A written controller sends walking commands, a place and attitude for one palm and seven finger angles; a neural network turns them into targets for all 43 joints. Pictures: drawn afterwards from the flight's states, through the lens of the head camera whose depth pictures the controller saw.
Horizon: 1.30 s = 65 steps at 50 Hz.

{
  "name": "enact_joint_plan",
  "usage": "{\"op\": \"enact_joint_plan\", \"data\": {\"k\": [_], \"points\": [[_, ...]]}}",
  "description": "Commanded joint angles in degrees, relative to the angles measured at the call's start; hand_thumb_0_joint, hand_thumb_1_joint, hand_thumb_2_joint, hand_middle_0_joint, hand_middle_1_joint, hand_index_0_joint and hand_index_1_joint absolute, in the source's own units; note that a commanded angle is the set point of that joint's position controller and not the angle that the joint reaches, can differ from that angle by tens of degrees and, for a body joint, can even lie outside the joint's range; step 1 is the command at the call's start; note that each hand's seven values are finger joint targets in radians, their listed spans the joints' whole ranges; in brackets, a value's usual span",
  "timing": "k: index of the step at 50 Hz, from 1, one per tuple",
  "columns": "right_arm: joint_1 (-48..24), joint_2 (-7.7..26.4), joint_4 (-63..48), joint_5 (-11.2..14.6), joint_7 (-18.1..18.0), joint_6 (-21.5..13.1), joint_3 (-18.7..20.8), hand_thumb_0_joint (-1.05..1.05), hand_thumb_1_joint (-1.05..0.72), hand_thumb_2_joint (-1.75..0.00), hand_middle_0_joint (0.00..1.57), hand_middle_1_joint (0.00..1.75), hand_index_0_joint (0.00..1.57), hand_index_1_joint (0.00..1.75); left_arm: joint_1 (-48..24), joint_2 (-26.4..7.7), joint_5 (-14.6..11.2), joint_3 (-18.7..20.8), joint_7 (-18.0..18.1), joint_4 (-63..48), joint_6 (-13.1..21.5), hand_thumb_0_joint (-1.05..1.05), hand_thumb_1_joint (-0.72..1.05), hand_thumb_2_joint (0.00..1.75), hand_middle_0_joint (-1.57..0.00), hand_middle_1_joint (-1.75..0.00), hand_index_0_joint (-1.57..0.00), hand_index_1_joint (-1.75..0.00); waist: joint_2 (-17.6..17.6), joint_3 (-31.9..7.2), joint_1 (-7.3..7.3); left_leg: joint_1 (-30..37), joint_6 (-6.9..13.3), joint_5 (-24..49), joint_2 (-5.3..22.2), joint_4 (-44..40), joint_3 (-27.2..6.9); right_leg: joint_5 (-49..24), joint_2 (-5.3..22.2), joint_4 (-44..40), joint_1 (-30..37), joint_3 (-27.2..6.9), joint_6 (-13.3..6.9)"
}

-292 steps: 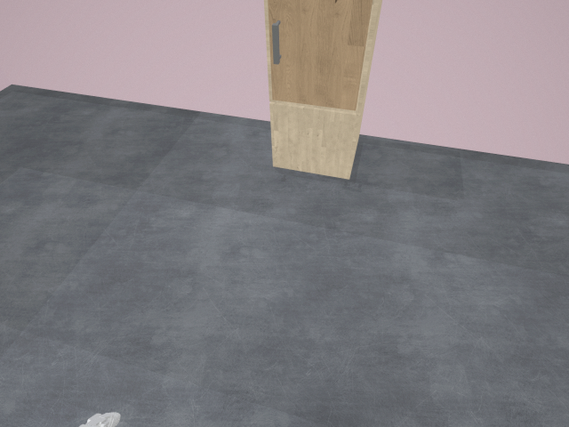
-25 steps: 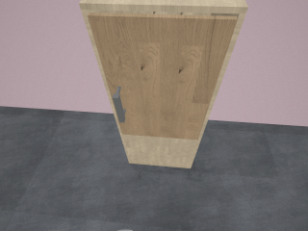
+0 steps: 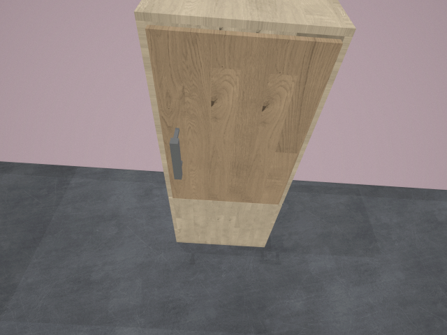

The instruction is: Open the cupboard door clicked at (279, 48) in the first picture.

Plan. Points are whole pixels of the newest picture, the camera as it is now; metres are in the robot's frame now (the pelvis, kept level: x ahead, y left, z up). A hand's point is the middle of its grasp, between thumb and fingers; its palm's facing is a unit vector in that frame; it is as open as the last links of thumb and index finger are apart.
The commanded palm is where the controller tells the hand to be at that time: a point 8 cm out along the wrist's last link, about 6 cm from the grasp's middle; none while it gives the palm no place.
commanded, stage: come to a stop and stand still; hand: left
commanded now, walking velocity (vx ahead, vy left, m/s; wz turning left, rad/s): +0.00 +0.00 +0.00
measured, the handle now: (177, 154) +0.57 +0.15 -0.09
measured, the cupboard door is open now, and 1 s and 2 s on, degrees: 0 0 0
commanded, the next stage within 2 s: look again from close up in 0.94 s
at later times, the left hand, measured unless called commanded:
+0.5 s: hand out of the picture -0.02 +0.09 -0.18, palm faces +0.05 -0.98 -0.18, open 7.4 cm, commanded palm none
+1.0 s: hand out of the picture +0.00 +0.10 -0.18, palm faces +0.07 -0.98 -0.18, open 7.4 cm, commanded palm none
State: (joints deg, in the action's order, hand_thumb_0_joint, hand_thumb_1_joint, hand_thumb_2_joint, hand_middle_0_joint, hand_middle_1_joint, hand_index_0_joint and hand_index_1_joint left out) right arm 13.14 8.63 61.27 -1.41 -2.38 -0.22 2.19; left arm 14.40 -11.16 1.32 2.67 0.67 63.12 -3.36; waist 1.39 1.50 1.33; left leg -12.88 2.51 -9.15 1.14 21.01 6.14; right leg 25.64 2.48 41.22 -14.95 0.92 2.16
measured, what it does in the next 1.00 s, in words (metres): steps on the spot: right foot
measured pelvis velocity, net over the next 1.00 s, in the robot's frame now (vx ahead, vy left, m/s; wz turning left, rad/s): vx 0.03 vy -0.06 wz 0.02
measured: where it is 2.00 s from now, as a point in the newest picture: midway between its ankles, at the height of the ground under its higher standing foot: outside the picture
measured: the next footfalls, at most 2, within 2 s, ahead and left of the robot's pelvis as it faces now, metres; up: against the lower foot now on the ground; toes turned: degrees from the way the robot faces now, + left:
right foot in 0.10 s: +0.00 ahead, -0.15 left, +0.00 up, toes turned -2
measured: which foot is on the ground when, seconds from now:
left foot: down 0.00-1.00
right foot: up 0.00-0.08, down 0.10-1.00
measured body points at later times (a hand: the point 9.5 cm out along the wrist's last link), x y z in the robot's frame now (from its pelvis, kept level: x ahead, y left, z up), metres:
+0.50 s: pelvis +0.00 -0.06 -0.01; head +0.01 -0.07 +0.44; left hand -0.02 +0.14 -0.16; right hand -0.03 -0.27 -0.17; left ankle +0.02 +0.09 -0.75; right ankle -0.04 -0.15 -0.75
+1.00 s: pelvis +0.03 -0.06 -0.01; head +0.04 -0.07 +0.44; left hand +0.00 +0.15 -0.17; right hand +0.03 -0.28 -0.17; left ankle +0.02 +0.09 -0.75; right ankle -0.04 -0.15 -0.75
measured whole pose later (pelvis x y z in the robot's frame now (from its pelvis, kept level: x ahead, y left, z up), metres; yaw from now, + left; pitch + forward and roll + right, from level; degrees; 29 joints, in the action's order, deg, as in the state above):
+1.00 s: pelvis +0.03 -0.06 -0.01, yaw +1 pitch -1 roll +1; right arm 14.6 8.1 66.4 -0.6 -2.9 0.0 0.6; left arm 17.9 -6.6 0.7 0.5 2.6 65.3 0.6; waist 0.0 2.0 -0.2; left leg -9.7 -3.2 -12.3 4.5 23.5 3.6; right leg 18.5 -0.8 22.8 -3.2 4.2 -2.3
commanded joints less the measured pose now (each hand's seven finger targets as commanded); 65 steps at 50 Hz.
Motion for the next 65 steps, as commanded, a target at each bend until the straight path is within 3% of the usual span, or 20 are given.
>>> {"op": "enact_joint_plan", "data": {"k": [1,2,3,4,5,7,11,20,32,51,52,53,54,55,56,57,59,61,64,65], "points": [[3.6,10.0,-0.1,0.2,-0.1,-0.1,2.3,0.00,-0.90,-0.90,0.20,0.30,0.20,0.30,3.4,-0.9,-0.5,-0.5,0.3,-2.0,1.7,0.00,0.90,0.90,-0.20,-0.30,-0.20,-0.30,-9.8,-3.2,-0.48,5.5,4.3,4.8,13.5,-5.1,-13.7,-5.8,-0.4,-12.2,1.3,1.8,-1.0],[3.5,9.4,0.2,0.5,0.0,-0.1,2.2,0.00,-0.90,-0.90,0.20,0.30,0.20,0.30,5.0,-1.0,-0.5,-0.6,0.4,-1.1,2.1,0.00,0.90,0.90,-0.20,-0.30,-0.20,-0.30,-8.2,-3.1,-1.30,3.2,2.8,3.0,11.9,-3.7,-12.3,-11.5,-0.4,-18.2,5.2,2.4,-1.1],[4.0,7.9,0.6,0.9,0.2,-0.2,1.8,0.00,-0.90,-0.90,0.20,0.30,0.20,0.30,5.6,-2.3,-0.5,-0.6,0.8,-0.6,2.6,0.00,0.90,0.90,-0.20,-0.30,-0.20,-0.30,-5.0,-2.4,-1.57,0.4,0.9,2.2,9.7,-1.4,-10.6,-15.2,1.2,-23.4,8.8,0.4,-1.4],[4.2,5.4,0.6,1.2,0.5,-0.3,1.2,0.00,-0.90,-0.90,0.20,0.30,0.20,0.30,5.3,-3.8,-0.4,-0.7,1.1,-0.3,3.1,0.00,0.90,0.90,-0.20,-0.30,-0.20,-0.30,-1.0,-1.2,-1.13,-2.9,-1.4,-1.0,6.9,1.2,-7.3,-15.0,5.9,-25.1,9.7,-4.8,-2.9],[4.0,3.5,0.7,1.3,0.9,-0.3,0.4,0.00,-0.90,-0.90,0.20,0.30,0.20,0.30,3.8,-5.1,-0.6,-0.9,1.3,-0.4,3.4,0.00,0.90,0.90,-0.20,-0.30,-0.20,-0.30,1.0,0.2,-0.44,-2.5,-2.8,-4.0,4.4,1.4,-5.2,-13.4,9.3,-26.0,6.5,-7.0,-4.7],[4.2,3.0,1.7,0.6,0.9,0.3,-0.3,0.00,-0.90,-0.90,0.20,0.30,0.20,0.30,1.9,-4.9,-0.8,-1.2,1.2,-0.1,4.0,0.00,0.90,0.90,-0.20,-0.30,-0.20,-0.30,8.5,3.1,0.02,2.1,-3.3,-2.8,3.3,2.0,-4.2,-9.1,7.7,-27.6,-1.4,-7.3,-5.4],[6.9,3.6,4.1,0.6,0.7,-0.2,-0.6,0.00,-0.90,-0.90,0.20,0.30,0.20,0.30,3.2,-2.8,-1.1,-1.8,1.4,0.3,4.0,0.00,0.90,0.90,-0.20,-0.30,-0.20,-0.30,1.1,3.7,-0.28,3.7,-2.8,3.7,5.3,0.3,-5.0,-13.4,4.4,-25.1,0.4,-4.3,-4.1],[8.0,2.4,5.2,0.7,0.4,0.2,-0.8,0.00,-0.90,-0.90,0.20,0.30,0.20,0.30,5.6,-1.7,-1.2,-1.6,1.7,0.8,4.0,0.00,0.90,0.90,-0.20,-0.30,-0.20,-0.30,0.9,4.5,-0.65,3.7,-3.3,2.9,5.3,0.8,-4.3,-13.5,4.1,-25.9,1.0,-4.2,-4.4],[6.9,2.1,4.8,0.9,-0.2,-0.2,-0.8,0.00,-0.90,-0.90,0.20,0.30,0.20,0.30,8.5,-0.2,-0.9,-1.5,2.0,1.6,4.4,0.00,0.90,0.90,-0.20,-0.30,-0.20,-0.30,-0.3,2.1,-0.99,5.9,-3.0,8.0,5.8,1.9,-4.2,-26.9,3.8,-23.4,4.3,-2.9,-4.1],[5.1,3.7,3.9,0.9,-0.3,-0.2,-1.1,0.00,-0.90,-0.90,0.20,0.30,0.20,0.30,8.2,-1.5,-0.9,-1.5,2.1,1.0,4.2,0.00,0.90,0.90,-0.20,-0.30,-0.20,-0.30,-0.5,3.2,-1.45,6.5,-2.8,10.0,5.9,1.6,-4.3,-29.4,4.1,-23.1,6.0,-1.9,-3.7],[-1.8,5.6,-1.0,1.2,0.7,-1.2,-1.0,0.00,-0.90,-0.90,0.20,0.30,0.20,0.30,12.4,-3.3,0.4,-1.4,4.1,1.9,6.6,0.00,0.90,0.90,-0.20,-0.30,-0.20,-0.30,1.2,5.5,-3.75,-1.7,-3.8,5.2,4.7,17.1,-1.4,-58.6,8.4,-23.2,3.5,-8.3,0.5],[-1.6,3.4,-4.7,0.9,1.1,-0.7,-1.3,0.00,-0.90,-0.90,0.20,0.30,0.20,0.30,11.9,-6.3,0.5,-0.8,4.0,0.0,7.3,0.00,0.90,0.90,-0.20,-0.30,-0.20,-0.30,2.8,5.8,-1.70,-7.6,-3.4,-8.7,1.4,17.8,-1.1,-77.7,10.8,-18.8,9.7,-6.9,-0.5],[3.5,1.9,-4.3,0.6,0.9,-1.3,-1.0,0.00,-0.90,-0.90,0.20,0.30,0.20,0.30,11.3,-5.5,0.6,-1.0,3.8,-1.4,7.3,0.00,0.90,0.90,-0.20,-0.30,-0.20,-0.30,6.2,-1.9,0.02,-6.4,-1.8,-11.6,1.0,14.0,-1.1,-84.5,10.7,-13.2,14.5,-5.1,-3.1],[6.3,2.7,-3.8,0.7,0.7,-1.5,-0.9,0.00,-0.90,-0.90,0.20,0.30,0.20,0.30,9.8,-5.0,-0.1,-1.6,3.6,-2.3,7.4,0.00,0.90,0.90,-0.20,-0.30,-0.20,-0.30,9.4,-8.5,0.81,-2.7,-1.5,-7.0,0.1,10.7,-1.5,-82.9,8.4,-8.9,18.2,-2.6,-4.6],[8.0,3.9,-3.4,0.9,0.7,-1.7,-0.5,0.00,-0.90,-0.90,0.20,0.30,0.20,0.30,8.7,-4.9,-0.6,-1.5,3.5,-3.5,7.3,0.00,0.90,0.90,-0.20,-0.30,-0.20,-0.30,10.0,-11.3,1.16,0.5,-0.9,1.3,0.7,8.5,-2.3,-75.8,6.9,-6.7,17.8,-1.8,-4.4],[8.0,5.2,-3.2,0.8,0.5,-1.9,-0.4,0.00,-0.90,-0.90,0.20,0.30,0.20,0.30,8.6,-4.1,-0.8,-1.5,3.3,-4.2,7.0,0.00,0.90,0.90,-0.20,-0.30,-0.20,-0.30,6.0,-11.3,0.56,3.5,-0.1,11.0,2.7,9.4,-3.4,-65.2,5.8,-6.7,14.1,-2.0,-4.0],[6.2,6.0,-3.6,0.7,0.2,-1.6,-0.6,0.00,-0.90,-0.90,0.20,0.30,0.20,0.30,8.2,-2.9,-0.4,-1.6,3.2,-5.2,5.4,0.00,0.90,0.90,-0.20,-0.30,-0.20,-0.30,-3.6,-3.5,-1.08,2.8,0.4,19.7,6.0,9.8,-5.7,-35.7,3.4,-10.8,5.8,-1.5,-3.9],[4.0,5.5,-4.6,0.7,0.3,-1.3,-1.0,0.00,-0.90,-0.90,0.20,0.30,0.20,0.30,8.4,-2.9,-0.2,-1.9,2.8,-4.8,4.6,0.00,0.90,0.90,-0.20,-0.30,-0.20,-0.30,-5.5,3.0,-1.73,-1.0,0.4,13.9,5.8,7.6,-7.7,-21.3,2.3,-14.7,2.3,-2.2,-4.4],[3.6,6.2,-4.9,0.6,0.7,-1.2,-1.0,0.00,-0.90,-0.90,0.20,0.30,0.20,0.30,7.7,-3.4,-0.2,-2.1,2.4,-4.8,4.2,0.00,0.90,0.90,-0.20,-0.30,-0.20,-0.30,-0.7,2.3,-1.63,-1.6,0.6,7.3,5.3,5.6,-8.7,-15.7,2.0,-15.7,2.4,-2.1,-4.1],[3.7,6.9,-5.0,0.6,0.7,-1.2,-0.8,0.00,-0.90,-0.90,0.20,0.30,0.20,0.30,7.0,-3.3,-0.2,-2.2,2.3,-5.2,4.0,0.00,0.90,0.90,-0.20,-0.30,-0.20,-0.30,-1.3,2.5,-1.46,-1.9,0.7,3.5,5.4,4.4,-9.1,-11.9,1.7,-16.0,1.7,-2.2,-4.0]]}}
